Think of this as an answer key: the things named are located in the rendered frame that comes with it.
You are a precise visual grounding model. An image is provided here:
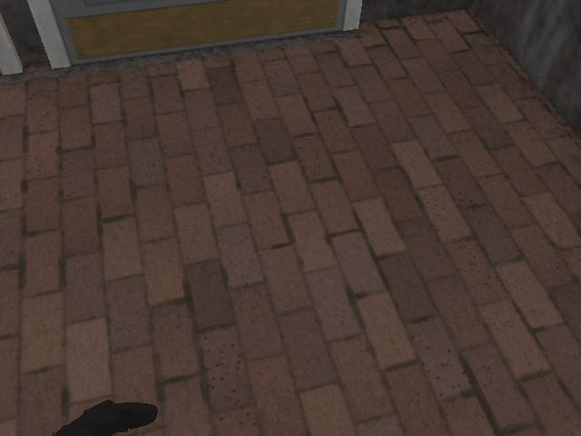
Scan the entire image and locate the robot left hand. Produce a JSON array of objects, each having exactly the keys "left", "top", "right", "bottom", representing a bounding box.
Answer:
[{"left": 52, "top": 400, "right": 158, "bottom": 436}]

